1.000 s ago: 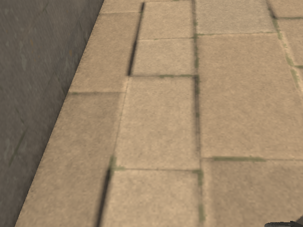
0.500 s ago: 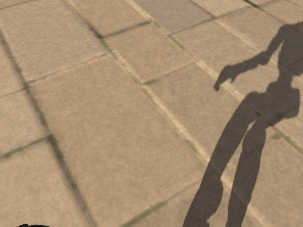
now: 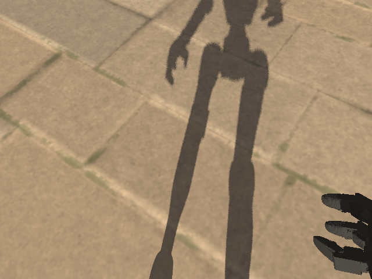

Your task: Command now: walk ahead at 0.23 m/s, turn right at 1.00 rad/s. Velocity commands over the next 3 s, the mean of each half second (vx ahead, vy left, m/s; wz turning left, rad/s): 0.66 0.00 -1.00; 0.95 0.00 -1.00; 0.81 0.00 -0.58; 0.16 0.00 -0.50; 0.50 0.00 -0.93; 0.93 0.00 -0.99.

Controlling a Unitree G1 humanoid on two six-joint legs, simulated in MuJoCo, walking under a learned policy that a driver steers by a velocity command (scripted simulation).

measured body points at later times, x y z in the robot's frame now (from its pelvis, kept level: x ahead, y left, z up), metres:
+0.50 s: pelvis +0.28 -0.02 +0.01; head +0.28 -0.03 +0.46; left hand +0.60 +0.09 -0.05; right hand +0.12 -0.29 -0.11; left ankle +0.26 +0.14 -0.73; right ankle +0.30 -0.19 -0.64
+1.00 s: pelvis +0.57 -0.36 -0.01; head +0.59 -0.39 +0.44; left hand +0.80 -0.18 -0.12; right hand +0.51 -0.69 -0.07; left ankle +0.82 -0.42 -0.68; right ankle +0.42 -0.27 -0.73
